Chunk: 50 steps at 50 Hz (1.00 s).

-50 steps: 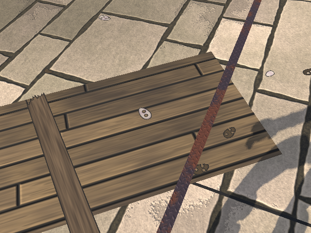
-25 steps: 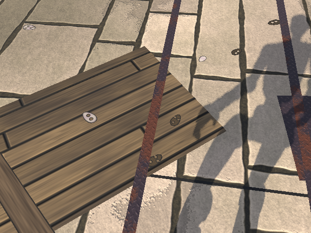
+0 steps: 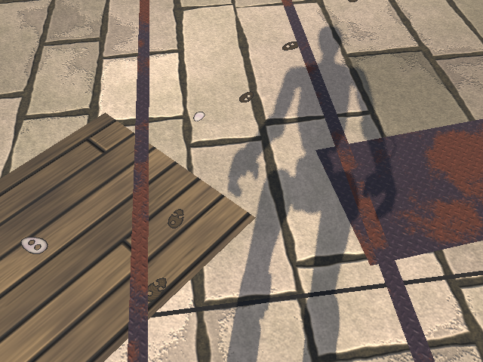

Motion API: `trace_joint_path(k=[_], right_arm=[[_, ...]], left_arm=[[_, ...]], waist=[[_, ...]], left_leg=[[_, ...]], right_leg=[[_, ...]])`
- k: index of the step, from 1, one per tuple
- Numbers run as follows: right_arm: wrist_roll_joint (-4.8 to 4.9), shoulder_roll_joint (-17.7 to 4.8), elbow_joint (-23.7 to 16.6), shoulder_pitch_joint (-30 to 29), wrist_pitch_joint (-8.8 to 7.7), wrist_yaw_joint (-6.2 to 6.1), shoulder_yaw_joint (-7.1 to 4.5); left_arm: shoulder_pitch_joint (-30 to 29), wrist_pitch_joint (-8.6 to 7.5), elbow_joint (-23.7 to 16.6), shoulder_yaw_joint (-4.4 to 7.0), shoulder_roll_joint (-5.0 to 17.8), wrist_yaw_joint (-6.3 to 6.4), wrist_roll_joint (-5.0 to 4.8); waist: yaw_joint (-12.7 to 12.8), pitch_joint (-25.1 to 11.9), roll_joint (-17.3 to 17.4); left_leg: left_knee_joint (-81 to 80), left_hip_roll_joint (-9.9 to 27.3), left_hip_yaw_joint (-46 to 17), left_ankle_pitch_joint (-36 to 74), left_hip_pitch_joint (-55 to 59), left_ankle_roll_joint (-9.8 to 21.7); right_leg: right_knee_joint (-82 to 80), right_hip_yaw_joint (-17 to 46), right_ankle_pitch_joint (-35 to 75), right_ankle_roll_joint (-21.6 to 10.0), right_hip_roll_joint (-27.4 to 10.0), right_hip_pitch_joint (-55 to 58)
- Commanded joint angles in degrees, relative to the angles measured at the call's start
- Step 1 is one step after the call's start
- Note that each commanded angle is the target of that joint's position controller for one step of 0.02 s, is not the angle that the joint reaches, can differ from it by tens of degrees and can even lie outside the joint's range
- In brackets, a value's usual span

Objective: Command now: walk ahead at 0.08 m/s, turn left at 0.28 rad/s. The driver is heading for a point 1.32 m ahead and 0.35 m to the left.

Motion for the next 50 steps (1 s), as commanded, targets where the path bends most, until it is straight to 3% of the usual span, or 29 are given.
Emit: trace_joint_path(k=[1, 3, 5, 6, 7, 8, 9, 11, 14, 21, 23, 25, 26, 27, 28, 29, 30, 31, 34, 38, 40, 41, 44, 45, 46, 47, 48, 49, 50], right_arm=[[0.06, -6.5, -4.4, -2.3, -1.39, 0.55, -1.28], [-0.58, -6.3, -4.9, -3.9, -1.97, 1.6, -1.21], [-0.34, -4.8, -3.4, 0.7, -2.97, 2.33, -1.0], [-0.21, -5.3, -0.6, 8.3, -3.91, 2.31, -1.29], [-0.32, -10.7, 1.7, 17.0, -5.06, 1.98, -2.92], [-0.45, -12.2, 2.6, 19.6, -5.81, 2.45, -3.7], [-0.4, -11.3, 2.0, 17.3, -6.04, 2.27, -3.57], [-0.21, -11.2, 1.0, 14.0, -6.44, 1.57, -4.07], [0.49, -8.1, 1.7, 14.6, -6.96, 1.15, -3.38], [0.32, -9.9, 3.0, 17.8, -7.31, 0.39, -4.59], [0.62, -11.1, 2.3, 14.0, -7.6, 0.12, -4.84], [0.59, -13.9, 2.4, 11.6, -8.44, 0.45, -5.29], [0.27, -13.0, 2.4, 10.1, -9.36, 0.67, -5.06], [1.36, -4.4, 0.5, 12.4, -10.3, 0.55, -3.06], [1.78, -2.4, -1.1, 13.8, -10.04, 1.12, -1.69], [0.24, -4.9, -0.7, 8.7, -9.26, 1.08, -1.91], [-1.1, -5.9, -0.9, 5.4, -8.9, 1.73, -1.95], [-1.83, -5.6, -1.5, 2.3, -8.63, 2.33, -1.84], [-2.24, -2.4, -4.7, -2.0, -7.43, 3.54, -0.54], [-2.91, -3.5, -11.1, -12.7, -7.07, 4.52, 0.79], [-2.22, -2.0, -12.3, -16.7, -7.58, 5.72, 2.13], [-1.9, -2.0, -12.0, -16.7, -7.65, 5.9, 2.21], [-2.05, -6.0, -10.1, -12.2, -7.7, 4.03, 0.62], [-2.37, -7.5, -7.5, -3.7, -7.88, 2.94, -0.32], [-2.99, -9.8, -5.0, 5.5, -8.01, 1.72, -1.48], [-4.42, -14.9, -4.0, 14.4, -8.37, 0.3, -3.03], [-4.94, -17.9, -4.8, 14.7, -8.34, 0.11, -3.55], [-3.38, -14.7, -4.9, 9.5, -7.87, 0.15, -3.5], [-2.8, -9.8, -5.0, 4.5, -8.26, 0.15, -2.34]], left_arm=[[4.3, -0.34, -0.9, 3.41, 12.4, 0.81, -0.09], [4.6, -0.6, -0.5, 3.71, 12.9, 0.73, 0.22], [0.5, -1.6, -1.4, 3.59, 11.9, 0.49, 0.08], [-3.8, -2.25, -2.8, 3.3, 10.4, 0.35, 0.05], [-9.9, -3.26, -6.3, 2.19, 6.7, -0.34, -0.57], [-14.5, -4.36, -8.4, 1.82, 6.7, -0.73, -0.17], [-13.8, -5.26, -7.8, 2.03, 8.1, -1.12, 0.37], [-11.0, -6.45, -6.2, 1.96, 8.8, -2.24, 0.63], [-12.2, -5.39, -6.3, 1.53, 8.5, -3.06, 1.24], [-24.6, -5.27, -12.3, -0.57, 6.2, -3.83, 0.02], [-19.2, -5.56, -11.5, -0.06, 7.8, -3.13, -0.48], [-1.4, -5.86, -6.0, 2.16, 12.6, -1.25, -0.54], [10.6, -6.17, -3.3, 3.6, 14.9, 0.2, -0.12], [19.4, -6.63, -1.8, 5.17, 19.9, 1.1, 2.09], [16.0, -6.32, -1.1, 5.18, 20.9, 0.55, 1.69], [8.3, -6.17, -1.6, 4.6, 15.5, 0.31, 0.98], [6.4, -6.28, -1.1, 3.88, 11.6, -0.01, 0.58], [6.4, -6.48, 0.0, 3.38, 9.5, -0.16, 0.88], [9.7, -8.01, 4.6, 2.18, 6.2, -0.68, 0.28], [9.2, -9.33, 6.3, 2.28, 7.5, -0.81, -1.11], [9.3, -9.54, 6.4, 2.51, 8.3, -1.14, -1.93], [10.6, -9.64, 6.8, 2.97, 10.3, -1.33, -2.27], [13.9, -9.29, 8.2, 3.93, 15.2, -1.59, -2.2], [14.6, -8.74, 8.9, 4.19, 16.5, -1.43, -1.85], [14.7, -8.48, 9.1, 4.14, 16.4, -1.31, -1.82], [15.4, -8.46, 8.1, 2.69, 9.8, -1.33, -1.05], [20.4, -8.27, 5.1, 1.28, 2.8, -1.26, -4.05], [15.0, -7.51, 4.7, 2.24, 7.9, -1.0, -3.41], [10.6, -6.96, 4.4, 2.51, 8.6, -1.32, -2.52]], waist=[[3.0, -3.5, -6.8], [3.3, 0.3, -6.9], [-0.4, 4.7, -4.9], [-4.3, 4.2, -1.2], [-8.0, 2.7, 10.8], [-8.9, 6.1, 11.1], [-6.9, 6.8, 3.8], [-4.2, 4.0, 1.8], [-3.6, 3.7, 3.7], [-6.9, 4.7, 7.0], [-3.0, 2.2, 7.5], [5.4, -8.4, 4.1], [11.5, -14.4, 3.1], [12.1, -23.3, -10.8], [7.5, -24.7, -20.4], [5.7, -12.7, -13.0], [5.2, -7.5, -5.7], [4.7, -3.9, -2.8], [1.7, 1.6, -6.4], [-1.1, 6.2, -5.7], [-0.5, 6.4, -3.6], [-0.4, 5.7, -3.9], [-2.6, -0.1, -3.0], [-6.8, -5.9, -2.9], [-11.5, -11.0, -3.0], [-13.1, -17.6, 4.5], [-7.7, -27.4, 17.0], [-7.0, -20.2, 10.3], [-5.3, -10.7, 5.5]], left_leg=[[-2.8, -2.4, 2.3, -3.8, 2.7, 2.4], [-5.3, -2.2, 2.6, -5.4, 2.3, 5.0], [-12.3, -1.9, 1.7, -6.4, 8.3, 8.2], [-18.2, 0.0, -3.9, -9.6, 17.2, 10.8], [-28.4, 11.1, -27.3, -23.4, 26.5, 16.2], [-34.4, 18.2, -45.8, -26.9, 32.1, 19.3], [-32.9, 17.3, -44.0, -23.3, 32.0, 19.2], [-32.2, 12.7, -35.6, -13.8, 30.8, 17.5], [-33.7, 7.8, -28.5, -3.6, 25.5, 15.8], [-32.1, 5.4, -27.0, 19.1, 16.4, 14.6], [-29.1, 5.9, -26.2, 31.1, 12.6, 12.0], [-10.3, 3.6, -20.6, 53.5, 9.9, 8.7], [5.0, 0.8, -19.0, 47.9, 1.6, 7.7], [26.6, -5.8, -13.6, 16.7, -10.9, 6.9], [35.5, -7.1, -10.6, -4.6, -17.4, 6.9], [38.1, -2.6, -8.7, 1.4, -21.3, 7.6], [36.0, -0.2, -7.2, 5.0, -21.1, 7.6], [33.6, 0.9, -6.5, 5.3, -20.5, 7.7], [28.3, 2.3, -8.3, 2.5, -22.3, 6.9], [13.9, 5.3, -3.6, 11.2, -24.6, 4.6], [0.6, 3.8, 1.8, 20.1, -7.6, 4.0], [-0.6, 2.3, 3.2, 22.1, -0.8, 4.0], [-5.0, -1.3, 4.2, 16.4, 7.6, 4.6], [-6.4, -3.6, 4.7, 12.2, 17.4, 4.8], [-6.7, -1.1, 3.1, 10.0, 30.5, 4.8], [-8.5, 13.0, -11.8, -10.6, 41.6, 5.3], [-21.9, 28.5, -43.0, -27.3, 46.4, 9.2], [-28.0, 25.7, -44.5, -30.1, 39.0, 9.6], [-26.0, 23.0, -32.9, -20.5, 30.9, 9.2]], right_leg=[[-5.7, 11.0, 7.3, -6.9, -19.1, 2.5], [-10.7, 16.0, -28.0, -7.7, -20.6, -0.5], [-9.8, 14.8, -33.5, -6.7, -20.3, -7.9], [-2.9, 9.5, -30.2, -4.6, -17.1, -14.9], [14.6, -2.9, -21.8, 0.1, -7.6, -27.4], [24.7, -5.6, -16.4, 2.3, -2.6, -41.2], [29.1, -1.6, -12.0, 2.8, -5.4, -43.5], [31.6, -1.8, -5.3, 4.6, -7.7, -41.1], [29.9, -4.2, -1.4, 7.1, -8.5, -37.0], [12.6, -8.0, 5.5, 8.6, -6.0, -26.4], [7.8, -7.9, 6.4, 7.3, -4.7, -12.8], [7.6, -9.3, 2.7, 4.4, -2.9, 10.4], [9.2, -5.3, -1.9, 2.7, -8.3, 25.2], [1.9, 18.6, -32.7, -1.4, -24.3, 37.7], [-11.9, 46.7, -44.8, -4.8, -32.4, 33.5], [-11.6, 42.5, -43.2, -5.6, -29.9, 23.8], [-10.7, 33.3, -34.9, -6.0, -27.8, 17.0], [-11.2, 26.6, -26.6, -5.9, -25.4, 11.5], [-15.3, 17.8, -17.5, -5.8, -22.3, 4.6], [-22.6, 7.6, -6.4, -6.0, -20.3, -0.6], [-26.5, 1.5, 3.3, -4.7, -16.8, -10.7], [-27.7, 1.6, 9.4, -4.8, -17.8, -12.2], [-15.0, -0.4, 39.1, -3.5, -18.5, -0.2], [-1.3, -1.8, 46.5, -2.5, -17.2, 0.7], [14.2, -2.2, 40.9, -1.6, -14.7, -6.0], [36.3, -3.7, 13.5, -1.2, -10.2, -16.8], [55.0, -1.6, -12.7, -0.7, -5.7, -27.5], [58.3, -1.5, -6.7, -1.3, -8.4, -33.2], [55.5, -1.9, -2.1, -1.2, -11.3, -34.9]])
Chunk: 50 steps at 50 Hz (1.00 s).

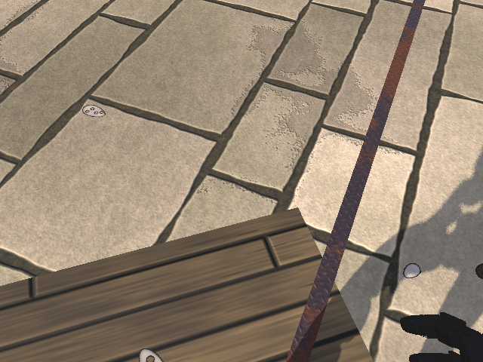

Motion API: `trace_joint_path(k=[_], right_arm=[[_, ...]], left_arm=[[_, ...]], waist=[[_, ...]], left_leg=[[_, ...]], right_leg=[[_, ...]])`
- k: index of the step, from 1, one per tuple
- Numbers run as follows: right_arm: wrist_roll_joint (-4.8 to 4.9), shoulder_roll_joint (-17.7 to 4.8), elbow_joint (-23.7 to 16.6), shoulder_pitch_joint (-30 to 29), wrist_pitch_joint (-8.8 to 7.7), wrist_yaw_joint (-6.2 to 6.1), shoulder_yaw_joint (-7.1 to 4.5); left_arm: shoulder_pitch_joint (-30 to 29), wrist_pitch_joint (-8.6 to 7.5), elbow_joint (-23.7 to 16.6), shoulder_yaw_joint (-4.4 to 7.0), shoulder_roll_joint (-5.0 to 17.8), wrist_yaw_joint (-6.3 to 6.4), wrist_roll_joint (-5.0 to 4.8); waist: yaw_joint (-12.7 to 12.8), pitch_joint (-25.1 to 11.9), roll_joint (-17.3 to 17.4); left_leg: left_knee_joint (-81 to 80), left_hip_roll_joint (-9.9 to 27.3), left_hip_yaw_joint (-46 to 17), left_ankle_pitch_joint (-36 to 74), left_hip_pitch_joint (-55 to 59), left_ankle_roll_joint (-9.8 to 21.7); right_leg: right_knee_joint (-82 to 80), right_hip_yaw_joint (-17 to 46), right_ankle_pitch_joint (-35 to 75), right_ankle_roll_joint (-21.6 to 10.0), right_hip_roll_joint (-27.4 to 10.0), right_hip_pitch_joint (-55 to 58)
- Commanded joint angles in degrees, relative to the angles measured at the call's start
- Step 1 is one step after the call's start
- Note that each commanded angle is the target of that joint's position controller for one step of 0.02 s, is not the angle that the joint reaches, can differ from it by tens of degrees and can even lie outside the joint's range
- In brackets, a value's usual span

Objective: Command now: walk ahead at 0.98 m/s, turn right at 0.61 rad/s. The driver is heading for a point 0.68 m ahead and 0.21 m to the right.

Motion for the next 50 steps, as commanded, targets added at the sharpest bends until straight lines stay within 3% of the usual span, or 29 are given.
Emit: trace_joint_path(k=[1, 3, 6, 9, 12, 14, 15, 17, 18, 19, 20, 21, 22, 23, 25, 28, 30, 33, 35, 37, 38, 39, 40, 41, 42, 43, 44, 46, 50], right_arm=[[0.62, -9.0, 3.0, 15.9, -0.1, -0.99, -4.01], [1.35, -6.9, 4.6, 15.6, -0.93, -1.08, -3.44], [2.97, -4.3, 7.4, 17.1, -2.49, -0.53, -3.06], [2.64, -3.3, 8.6, 16.4, -3.39, -0.59, -2.76], [2.74, -6.2, 9.5, 17.9, -3.48, -1.45, -3.2], [2.68, -9.8, 9.6, 20.4, -2.93, -2.14, -3.81], [2.5, -11.9, 9.3, 20.6, -2.11, -2.68, -4.34], [1.75, -15.4, 7.4, 16.6, 0.18, -3.36, -5.46], [1.42, -15.3, 6.7, 15.2, 0.96, -2.94, -5.56], [1.42, -10.0, 6.6, 13.8, 0.71, -1.73, -4.67], [2.25, -5.9, -0.6, 20.7, -0.6, -1.15, -2.92], [1.83, -8.5, -2.1, 15.7, -2.27, -1.4, -2.48], [1.89, -9.3, -2.1, 12.9, -3.11, -1.4, -2.3], [1.45, -8.7, -2.3, 11.2, -2.95, -1.5, -2.03], [-0.47, -7.7, -1.6, 12.2, -0.49, -1.44, -1.41], [-0.04, -5.8, -3.9, 7.8, 1.49, -0.79, -0.67], [0.78, -2.8, -5.5, 3.6, 0.92, -0.26, 0.43], [1.98, -1.3, -5.2, 1.4, 0.41, -0.22, 0.89], [1.81, -3.3, -5.0, 1.5, 0.15, -0.89, 0.24], [1.6, -7.2, -1.8, 11.0, -0.69, -1.8, -1.35], [1.57, -8.7, 1.4, 19.9, -1.57, -2.03, -2.05], [1.22, -12.0, 3.5, 26.3, -2.37, -2.11, -2.81], [-0.01, -13.1, 2.4, 25.3, -2.18, -1.38, -2.98], [2.43, -10.7, 1.1, 24.7, -1.02, -0.51, -3.22], [3.43, -7.6, 0.3, 18.6, -0.56, -0.76, -2.84], [3.43, -3.5, 0.1, 13.9, -0.19, -0.97, -1.67], [3.32, -2.1, 1.0, 13.6, -0.1, -1.27, -1.06], [3.42, -3.4, 3.8, 16.2, 0.05, -1.31, -1.11], [2.28, -4.6, 5.3, 13.7, 0.15, -0.82, -1.14]], left_arm=[[-8.5, -0.29, -7.9, 1.15, 5.9, -0.46, 0.42], [-7.4, 1.7, -7.4, 1.14, 3.7, -1.54, 1.47], [-14.0, 3.9, -10.0, 0.86, 1.6, -2.53, 1.95], [-21.7, 3.84, -14.0, 0.02, 0.9, -3.53, 1.82], [-28.1, 3.52, -16.2, -0.68, 1.6, -4.77, 1.72], [-27.3, 3.35, -15.7, -0.55, 2.9, -4.83, 1.63], [-23.7, 3.35, -14.7, -0.14, 4.3, -4.5, 1.44], [-5.9, 3.36, -10.0, 1.89, 8.8, -3.32, 1.33], [4.9, 3.33, -6.3, 3.57, 11.5, -2.05, 1.33], [1.1, 4.31, -6.2, 5.41, 14.4, -0.63, -0.28], [-5.5, 5.06, -9.2, 6.3, 22.1, -0.65, 2.31], [-4.4, 5.16, -11.2, 6.68, 20.6, -0.19, 1.86], [-5.1, 4.63, -9.8, 5.95, 16.8, 0.49, 1.69], [-6.6, 3.8, -8.6, 5.2, 14.1, 0.73, 1.48], [-9.9, 1.86, -9.1, 4.06, 11.8, 1.26, 1.18], [-10.0, -0.16, -8.9, 3.46, 11.0, 0.9, 0.58], [-9.3, -0.36, -8.0, 3.4, 10.1, 0.6, 0.28], [-3.8, -0.3, -5.5, 3.3, 9.0, 0.18, -0.77], [-2.5, -0.11, -4.7, 3.28, 9.1, 0.83, -0.22], [-5.4, 0.03, -5.2, 3.91, 11.1, 1.72, 0.88], [-9.2, 0.15, -6.1, 4.04, 11.6, 1.84, 0.69], [-8.7, 0.18, -7.3, 3.42, 8.5, 1.96, 0.13], [6.0, 0.96, -7.0, 2.23, 1.4, 2.51, -2.72], [8.3, 1.44, -5.2, 2.31, 5.8, 3.07, -0.58], [4.3, 1.97, -4.7, 2.36, 6.9, 2.88, -0.05], [-1.7, 2.45, -5.6, 2.13, 7.2, 2.43, 1.26], [-5.9, 3.07, -6.6, 2.04, 6.8, 1.71, 1.64], [-5.3, 5.2, -6.2, 1.62, 4.5, 0.7, 2.35], [-5.7, 6.82, -5.4, 0.69, 2.7, 0.9, 2.02]], waist=[[-9.9, -5.2, 5.0], [-6.3, -2.0, 7.2], [-4.9, 2.6, 4.9], [-3.7, 5.5, 5.8], [-4.2, 6.9, 1.8], [-3.1, 4.2, 3.1], [-0.8, 1.3, 5.0], [8.8, -8.0, 7.2], [12.5, -12.3, 4.7], [9.0, -7.3, -7.5], [-1.8, -14.1, -17.4], [2.2, -18.3, -5.5], [0.1, -8.2, 1.7], [-3.2, -2.7, 6.2], [-7.4, 1.1, 7.2], [-8.2, 4.9, 6.5], [-6.7, 4.3, 5.1], [-1.7, -1.0, -0.2], [-1.2, -1.6, -2.3], [-6.2, -4.9, -4.2], [-11.7, -6.8, -3.1], [-13.4, -11.2, 2.0], [-5.4, -22.1, 16.0], [-6.5, -29.3, 9.3], [-5.6, -24.1, 6.9], [-5.2, -15.8, 2.6], [-5.5, -11.6, 2.2], [-4.2, -8.6, 3.8], [-2.0, -8.5, 6.5]], left_leg=[[-24.5, 19.4, -28.6, -16.7, 32.0, 6.6], [-26.8, 16.7, -17.6, -7.5, 24.1, 5.2], [-30.8, 14.9, -6.4, 3.4, 23.2, 3.7], [-32.4, 11.1, 5.7, 17.0, 21.1, 2.6], [-34.6, 9.0, 13.0, 29.9, 22.5, 1.1], [-28.5, 10.1, 14.3, 56.1, 28.5, 0.1], [-22.3, 11.0, 14.1, 67.8, 31.8, -0.3], [1.4, 13.3, 12.2, 76.4, 30.0, 0.5], [20.0, 12.0, 11.1, 64.3, 22.6, 1.0], [43.6, 0.2, 10.0, 6.2, 6.4, -0.5], [61.2, -5.1, 1.6, -15.9, -17.5, -3.6], [59.7, -2.7, -7.7, -11.5, -22.5, -2.6], [52.4, 0.4, -8.3, -8.2, -22.8, -2.1], [44.8, 3.0, -8.2, -6.9, -18.8, -2.3], [37.8, 5.3, -7.9, -7.8, -10.6, -3.8], [23.3, 6.4, -3.6, -4.8, -5.3, -6.0], [10.3, 4.1, -0.2, 7.9, 0.5, -4.9], [-3.4, -1.5, 2.4, 25.4, 7.9, -1.8], [-8.6, -3.4, 1.1, 26.3, 9.3, -0.2], [-11.1, -4.3, -1.7, 24.2, 16.4, 1.1], [-15.9, -2.0, -2.7, 30.1, 22.9, 1.6], [-12.6, 6.0, -7.4, 53.1, 32.2, 2.5], [-3.1, 26.5, -28.5, 87.9, 49.3, 13.8], [-5.5, 25.8, -34.5, 83.6, 49.6, 16.1], [-10.5, 23.3, -30.8, 65.6, 41.7, 16.5], [-14.2, 18.5, -25.0, 53.6, 32.6, 13.9], [-15.9, 15.8, -20.7, 49.5, 27.9, 12.2], [-19.6, 12.8, -15.0, 47.3, 18.0, 9.9], [-22.6, 10.7, -9.8, 38.8, 11.1, 9.9]], right_leg=[[15.2, 0.1, 7.4, -1.6, -4.5, -33.8], [12.8, 0.0, 7.1, -0.6, -6.3, -29.9], [11.0, -1.3, 10.1, 0.0, -7.7, -35.1], [1.7, -4.8, 19.4, -0.6, -6.9, -34.8], [-14.5, -12.1, 25.9, -3.1, -3.5, -27.0], [-18.9, -16.0, 25.3, -4.8, 1.2, -20.4], [-19.3, -17.0, 22.5, -5.5, 3.4, -16.4], [-19.3, -14.4, 15.5, -8.1, 6.3, 2.0], [-23.2, -10.6, 11.9, -9.5, 7.0, 15.8], [-26.9, -1.5, 8.0, -11.1, 3.0, 21.7], [-34.4, 32.2, 10.1, -23.2, -11.2, 35.9], [-45.3, 43.4, -1.6, -24.7, -14.4, 36.6], [-49.5, 41.4, -3.4, -21.3, -13.8, 26.3], [-49.7, 35.8, 0.9, -18.5, -11.3, 16.3], [-49.5, 26.3, 10.6, -16.6, -6.0, 1.9], [-50.9, 17.0, 32.2, -15.1, -1.8, -9.3], [-47.4, 8.4, 51.5, -10.3, 2.9, -11.0], [-44.8, 6.6, 54.2, -4.7, 4.0, -4.4], [-42.0, 8.6, 54.6, -2.7, 2.3, 2.0], [-32.0, 10.5, 57.9, -0.8, 0.7, 7.1], [-21.0, 8.9, 54.0, 0.3, 2.1, 7.1], [-4.6, 5.6, 32.3, 1.9, 6.2, 2.1], [18.0, 3.5, -18.4, 4.4, 14.0, -13.4], [21.6, 8.0, -13.3, 3.6, 11.8, -15.5], [20.6, 7.8, -7.6, 4.3, 9.4, -17.1], [16.0, 5.2, -4.7, 4.9, 6.9, -17.8], [12.5, 5.1, -4.5, 5.1, 5.7, -18.5], [6.3, 3.7, -2.4, 5.3, 5.5, -11.1], [-3.6, 1.1, -0.8, 5.3, 4.8, -6.5]])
